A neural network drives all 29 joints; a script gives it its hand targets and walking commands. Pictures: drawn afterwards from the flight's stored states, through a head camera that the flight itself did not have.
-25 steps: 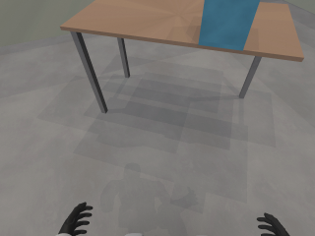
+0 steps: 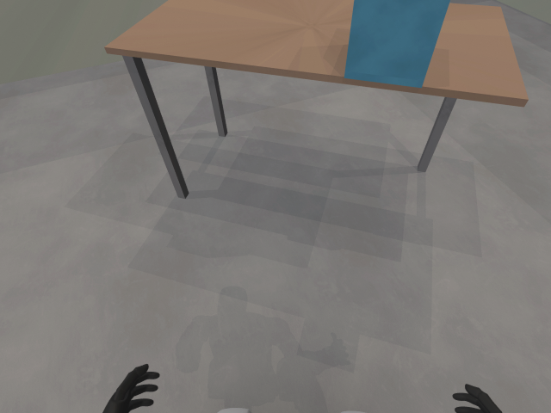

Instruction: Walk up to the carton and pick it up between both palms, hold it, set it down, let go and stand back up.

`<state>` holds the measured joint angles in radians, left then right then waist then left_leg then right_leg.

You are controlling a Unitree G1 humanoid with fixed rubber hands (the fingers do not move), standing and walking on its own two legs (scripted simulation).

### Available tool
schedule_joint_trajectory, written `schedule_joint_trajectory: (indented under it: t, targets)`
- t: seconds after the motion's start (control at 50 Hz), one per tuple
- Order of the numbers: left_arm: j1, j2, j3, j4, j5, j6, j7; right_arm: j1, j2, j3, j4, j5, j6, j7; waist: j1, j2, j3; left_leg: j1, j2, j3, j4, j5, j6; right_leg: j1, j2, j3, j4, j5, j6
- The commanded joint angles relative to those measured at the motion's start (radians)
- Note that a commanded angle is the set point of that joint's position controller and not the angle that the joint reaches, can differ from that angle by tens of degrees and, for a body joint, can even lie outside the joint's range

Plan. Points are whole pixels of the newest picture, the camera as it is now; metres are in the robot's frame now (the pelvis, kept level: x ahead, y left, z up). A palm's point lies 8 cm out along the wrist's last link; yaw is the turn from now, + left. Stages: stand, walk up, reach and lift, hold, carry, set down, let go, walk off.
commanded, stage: stand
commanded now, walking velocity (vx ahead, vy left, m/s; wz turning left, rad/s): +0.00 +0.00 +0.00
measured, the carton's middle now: (396, 16) +0.98 -0.25 +0.13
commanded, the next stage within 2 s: walk up in 1.24 s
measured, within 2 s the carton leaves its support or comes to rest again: neither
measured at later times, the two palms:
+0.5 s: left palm out of the picture +0.10 +0.27 -0.09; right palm out of the picture +0.09 -0.29 -0.10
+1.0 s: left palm out of the picture +0.09 +0.27 -0.09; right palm out of the picture +0.08 -0.29 -0.10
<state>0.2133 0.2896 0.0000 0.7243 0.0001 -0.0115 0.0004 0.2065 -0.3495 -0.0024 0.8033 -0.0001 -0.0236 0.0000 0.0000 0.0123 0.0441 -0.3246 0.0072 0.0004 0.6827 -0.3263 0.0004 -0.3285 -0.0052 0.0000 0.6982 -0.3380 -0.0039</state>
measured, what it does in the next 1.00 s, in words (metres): stands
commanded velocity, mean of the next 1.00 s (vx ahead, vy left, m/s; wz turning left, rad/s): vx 0.00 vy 0.00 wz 0.00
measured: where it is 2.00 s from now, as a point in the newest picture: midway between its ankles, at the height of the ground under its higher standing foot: outside the picture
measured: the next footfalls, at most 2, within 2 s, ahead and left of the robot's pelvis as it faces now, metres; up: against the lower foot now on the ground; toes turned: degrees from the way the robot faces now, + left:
right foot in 1.82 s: +0.16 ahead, -0.21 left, +0.00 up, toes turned -8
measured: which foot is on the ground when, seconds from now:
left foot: down 0.00-1.00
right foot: down 0.00-1.00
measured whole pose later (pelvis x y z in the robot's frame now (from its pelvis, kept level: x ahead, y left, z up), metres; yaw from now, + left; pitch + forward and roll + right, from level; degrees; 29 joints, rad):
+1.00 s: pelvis -0.01 +0.00 +0.01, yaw +0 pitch -1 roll +0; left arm 0.21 0.29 0.00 0.81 0.00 -0.01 0.00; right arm 0.20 -0.35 0.00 0.89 0.00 -0.02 0.00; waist 0.00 0.01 0.03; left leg -0.31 0.01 0.00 0.58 -0.25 0.00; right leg -0.31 -0.01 0.00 0.60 -0.27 -0.01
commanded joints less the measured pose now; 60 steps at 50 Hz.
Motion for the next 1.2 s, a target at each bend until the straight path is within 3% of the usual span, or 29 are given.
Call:
schedule_joint_trajectory:
  t: [0.0,0.32,1.18]
  targets:
    - [-0.066,0.258,0.079,0.009,0.017,-0.042,0.006,-0.070,-0.204,-0.065,-0.010,-0.017,-0.037,0.000,-0.005,-0.044,-0.080,0.054,0.085,-0.112,-0.158,0.150,0.071,0.046,-0.097,0.117,-0.190,0.130,-0.067]
    - [-0.067,0.251,0.075,0.042,0.017,-0.041,0.003,-0.076,-0.207,-0.060,0.025,-0.018,-0.038,0.002,-0.002,-0.043,-0.078,0.053,0.094,-0.123,-0.201,0.106,0.069,0.054,-0.097,0.118,-0.221,0.090,-0.061]
    - [-0.074,0.245,0.068,0.119,0.017,-0.043,-0.001,-0.085,-0.197,-0.047,0.100,-0.014,-0.038,0.005,-0.005,-0.039,-0.109,0.115,0.105,-0.117,-0.284,0.149,0.054,0.110,-0.111,0.115,-0.306,0.130,-0.044]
